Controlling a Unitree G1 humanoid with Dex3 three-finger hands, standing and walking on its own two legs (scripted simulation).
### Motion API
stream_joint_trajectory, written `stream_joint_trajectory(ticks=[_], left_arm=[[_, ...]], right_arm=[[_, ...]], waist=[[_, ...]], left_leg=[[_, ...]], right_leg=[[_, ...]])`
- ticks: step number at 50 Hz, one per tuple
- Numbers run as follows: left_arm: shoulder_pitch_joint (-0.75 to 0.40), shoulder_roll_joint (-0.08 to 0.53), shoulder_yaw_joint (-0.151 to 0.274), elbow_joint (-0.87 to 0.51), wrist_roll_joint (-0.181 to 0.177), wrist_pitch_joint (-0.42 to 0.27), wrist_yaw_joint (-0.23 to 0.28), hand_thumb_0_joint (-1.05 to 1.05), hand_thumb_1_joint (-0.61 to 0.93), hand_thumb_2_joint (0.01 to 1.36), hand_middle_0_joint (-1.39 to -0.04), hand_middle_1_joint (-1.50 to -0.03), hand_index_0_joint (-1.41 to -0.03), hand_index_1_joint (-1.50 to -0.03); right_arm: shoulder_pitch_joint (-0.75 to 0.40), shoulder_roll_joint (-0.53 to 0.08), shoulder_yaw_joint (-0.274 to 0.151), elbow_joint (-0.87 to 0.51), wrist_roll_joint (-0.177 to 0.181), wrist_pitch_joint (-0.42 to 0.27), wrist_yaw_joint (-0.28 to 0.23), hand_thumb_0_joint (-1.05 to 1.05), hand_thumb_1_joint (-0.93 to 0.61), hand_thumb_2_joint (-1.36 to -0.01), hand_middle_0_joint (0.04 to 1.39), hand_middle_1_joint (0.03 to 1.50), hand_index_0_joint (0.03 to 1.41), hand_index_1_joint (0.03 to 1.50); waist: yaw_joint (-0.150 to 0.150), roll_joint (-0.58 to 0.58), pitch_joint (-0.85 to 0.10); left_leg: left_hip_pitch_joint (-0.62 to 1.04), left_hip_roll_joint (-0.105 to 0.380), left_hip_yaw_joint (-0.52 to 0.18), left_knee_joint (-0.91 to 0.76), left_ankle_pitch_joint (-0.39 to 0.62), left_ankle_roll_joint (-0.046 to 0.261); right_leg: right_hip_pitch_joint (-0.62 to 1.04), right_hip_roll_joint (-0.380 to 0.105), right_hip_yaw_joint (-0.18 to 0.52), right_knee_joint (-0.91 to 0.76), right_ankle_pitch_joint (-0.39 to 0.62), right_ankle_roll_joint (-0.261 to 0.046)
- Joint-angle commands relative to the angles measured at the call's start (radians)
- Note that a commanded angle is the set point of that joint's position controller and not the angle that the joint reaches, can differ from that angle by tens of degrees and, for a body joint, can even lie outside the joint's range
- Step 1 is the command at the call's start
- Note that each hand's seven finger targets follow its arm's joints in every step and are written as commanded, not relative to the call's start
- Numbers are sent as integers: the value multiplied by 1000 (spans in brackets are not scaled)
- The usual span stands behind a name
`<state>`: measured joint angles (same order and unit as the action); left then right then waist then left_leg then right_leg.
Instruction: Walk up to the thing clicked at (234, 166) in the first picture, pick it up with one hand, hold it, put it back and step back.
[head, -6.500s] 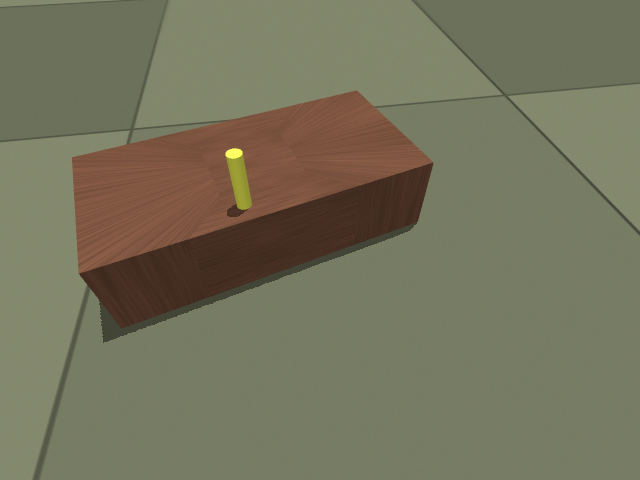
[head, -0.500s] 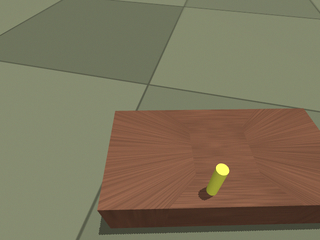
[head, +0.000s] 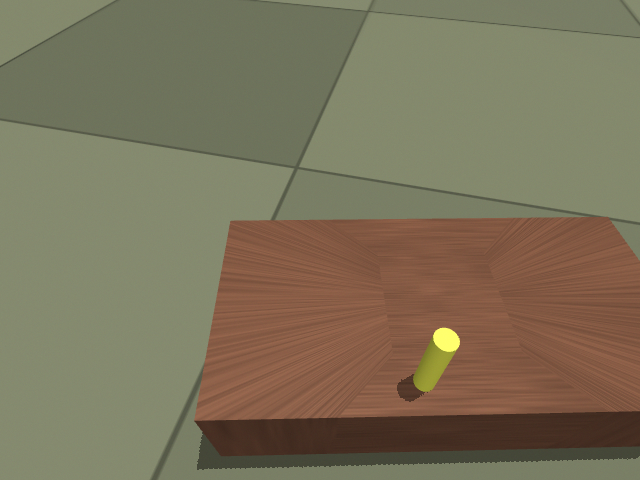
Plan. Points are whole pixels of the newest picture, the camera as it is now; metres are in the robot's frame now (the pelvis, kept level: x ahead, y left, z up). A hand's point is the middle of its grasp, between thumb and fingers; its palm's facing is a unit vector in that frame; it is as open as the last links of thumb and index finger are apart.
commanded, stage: go down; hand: right
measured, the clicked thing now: (434, 362) +0.42 -0.24 -0.35
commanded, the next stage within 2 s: none
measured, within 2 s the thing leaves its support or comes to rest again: neither
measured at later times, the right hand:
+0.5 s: hand out of the picture +0.14 -0.27 -0.15, palm faces +0.03 +0.94 -0.33, open 16.3 cm
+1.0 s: hand out of the picture +0.14 -0.28 -0.15, palm faces +0.06 +0.94 -0.33, open 17.4 cm
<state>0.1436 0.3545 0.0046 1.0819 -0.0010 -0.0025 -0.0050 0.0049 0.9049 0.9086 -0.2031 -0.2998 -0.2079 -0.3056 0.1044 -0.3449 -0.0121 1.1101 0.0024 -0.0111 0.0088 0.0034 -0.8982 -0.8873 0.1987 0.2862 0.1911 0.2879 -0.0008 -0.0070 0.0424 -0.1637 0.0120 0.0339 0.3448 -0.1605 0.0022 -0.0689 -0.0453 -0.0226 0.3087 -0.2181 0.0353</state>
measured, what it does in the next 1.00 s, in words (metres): lowers itself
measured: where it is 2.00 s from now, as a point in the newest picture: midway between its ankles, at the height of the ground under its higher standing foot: outside the picture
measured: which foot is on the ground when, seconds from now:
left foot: down 0.00-1.00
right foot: down 0.00-1.00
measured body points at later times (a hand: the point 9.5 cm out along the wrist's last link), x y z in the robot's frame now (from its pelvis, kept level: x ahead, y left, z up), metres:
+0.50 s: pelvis +0.00 -0.02 -0.02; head +0.05 -0.02 +0.42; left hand +0.13 +0.23 -0.13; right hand +0.14 -0.32 -0.13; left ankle +0.02 +0.12 -0.75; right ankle -0.03 -0.14 -0.75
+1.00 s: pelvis +0.01 -0.03 -0.05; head +0.05 -0.04 +0.40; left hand +0.18 +0.21 -0.13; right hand +0.14 -0.33 -0.13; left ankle +0.02 +0.12 -0.75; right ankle -0.03 -0.14 -0.75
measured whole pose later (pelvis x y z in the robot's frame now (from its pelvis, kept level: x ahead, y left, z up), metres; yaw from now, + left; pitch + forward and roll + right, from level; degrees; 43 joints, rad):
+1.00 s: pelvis +0.01 -0.03 -0.05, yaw -2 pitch +10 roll +3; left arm 0.25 0.23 -0.02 0.61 -0.03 -0.17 0.09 0.01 0.90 0.91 -0.20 -0.30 -0.20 -0.30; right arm 0.33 -0.33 -0.11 0.24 -0.02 0.47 0.03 -0.01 0.51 -0.05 0.06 0.05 0.05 0.05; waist 0.02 -0.03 -0.12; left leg -0.59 0.04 0.08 0.82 -0.40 -0.04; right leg -0.58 -0.03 0.04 0.91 -0.51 0.00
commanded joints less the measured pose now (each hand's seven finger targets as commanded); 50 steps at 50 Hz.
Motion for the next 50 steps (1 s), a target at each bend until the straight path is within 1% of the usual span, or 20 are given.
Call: stream_joint_trajectory(ticks=[1,3,4,5,6,7,9,14,19,22,30,33,34,38,39,41,44,46,49,50], left_arm=[[15,71,28,-264,-45,-68,41,0,895,923,-220,-312,-220,-313],[75,109,71,-290,-35,-56,46,0,899,905,-223,-317,-228,-311],[102,103,87,-320,-24,-58,49,0,916,908,-217,-315,-223,-309],[121,92,87,-345,-20,-59,51,0,921,902,-216,-313,-223,-306],[124,78,82,-350,-19,-61,50,0,918,892,-213,-314,-223,-303],[117,72,78,-365,-21,-68,51,0,915,892,-212,-313,-221,-303],[82,73,77,-427,-26,-78,55,0,912,894,-211,-312,-219,-304],[66,58,64,-473,-33,-93,59,0,904,895,-211,-308,-213,-305],[78,50,64,-504,-29,-123,69,0,909,897,-206,-307,-209,-303],[75,40,58,-511,-24,-145,75,0,904,899,-203,-304,-206,-301],[75,32,51,-529,-21,-183,98,0,899,907,-195,-298,-194,-298],[61,30,45,-549,-23,-190,104,0,897,904,-194,-297,-194,-297],[68,35,48,-547,-22,-192,105,0,899,903,-193,-297,-194,-296],[73,39,49,-574,-24,-198,107,0,897,904,-195,-298,-196,-298],[79,34,48,-579,-23,-199,106,0,904,902,-192,-298,-194,-296],[86,30,45,-586,-23,-204,105,0,897,905,-195,-297,-194,-297],[79,27,41,-603,-23,-209,109,0,891,905,-195,-296,-193,-297],[75,28,40,-616,-24,-217,112,0,894,906,-195,-297,-194,-298],[77,30,41,-619,-23,-227,121,0,892,906,-196,-296,-194,-298],[75,25,35,-629,-24,-231,124,0,895,905,-195,-297,-194,-297]], right_arm=[[-313,-204,-120,-224,-19,-77,-23,0,-580,-580,52,51,45,51],[-207,-257,-189,-28,-49,-21,-8,0,-420,-420,68,42,56,42],[-229,-287,-220,-100,-84,-26,-4,0,-340,-340,79,37,63,37],[-173,-286,-234,-152,-105,-23,4,0,-260,-260,82,35,66,35],[-121,-236,-214,-119,-110,-3,12,0,-180,-180,91,29,70,29],[-98,-231,-218,-142,-112,20,17,0,-103,-128,93,27,71,27],[-102,-228,-224,-209,-115,70,18,0,-2,-100,92,26,73,26],[-96,-155,-174,-355,-92,183,32,0,267,-75,67,41,59,41],[-99,-175,-182,-512,-93,222,39,0,432,-61,48,50,47,50],[-72,-169,-182,-573,-90,230,30,0,488,-59,42,53,43,53],[58,-168,-186,-751,-75,294,10,0,562,-34,45,51,45,51],[84,-156,-171,-816,-62,331,11,0,563,-38,44,53,45,53],[97,-136,-156,-823,-53,343,12,0,575,-38,42,54,44,54],[157,-169,-172,-912,-52,388,10,0,555,-40,46,52,46,52],[181,-144,-158,-908,-49,401,12,0,543,-34,51,50,49,50],[181,-167,-176,-955,-48,416,8,0,551,-40,50,52,49,52],[194,-161,-175,-984,-45,439,7,0,512,-55,47,54,48,55],[204,-147,-163,-1018,-41,453,11,0,528,-55,45,56,47,56],[216,-175,-190,-1042,-41,464,7,0,533,-54,46,55,49,55],[222,-166,-179,-1056,-42,466,9,0,530,-51,48,54,50,54]], waist=[[37,19,-21],[20,61,-95],[7,48,-213],[-24,14,-297],[-28,-4,-251],[-35,-25,-246],[-31,-30,-248],[-6,-23,-178],[17,-1,-209],[19,-15,-214],[17,-69,-287],[18,-81,-262],[24,-73,-270],[15,-97,-307],[24,-80,-309],[19,-94,-336],[24,-64,-305],[26,-77,-312],[21,-72,-301],[22,-64,-291]], left_leg=[[-60,3,-11,2,13,-16],[-52,8,-7,56,32,-13],[1,13,-13,81,87,-12],[46,14,-13,101,125,-7],[37,12,-8,101,128,-3],[35,9,1,102,125,1],[23,3,7,100,122,4],[-62,-16,31,114,42,9],[-110,-10,25,156,35,-3],[-139,-10,25,196,36,-2],[-181,-12,40,292,96,1],[-212,-14,43,311,63,1],[-226,-19,49,325,57,1],[-245,-21,54,365,90,4],[-250,-21,54,375,111,2],[-240,-16,50,393,149,5],[-269,-14,51,396,99,-1],[-291,-17,54,409,71,1],[-310,-16,59,415,34,-1],[-323,-17,57,417,16,-3]], right_leg=[[-173,54,-30,54,18,-59],[-238,59,-26,116,53,-58],[-228,61,-32,142,106,-54],[-214,63,-33,151,151,-46],[-236,66,-35,151,156,-42],[-232,67,-32,146,159,-37],[-229,63,-28,149,161,-36],[-274,43,-8,159,94,-38],[-281,48,-4,219,69,-51],[-302,46,3,257,70,-49],[-325,33,30,351,196,-28],[-358,31,35,370,164,-24],[-365,24,46,375,185,-20],[-363,17,61,424,300,-10],[-369,17,62,438,331,-10],[-379,22,60,463,352,-9],[-427,26,59,470,241,-18],[-428,24,66,474,229,-17],[-460,26,72,480,175,-20],[-471,27,71,481,145,-22]])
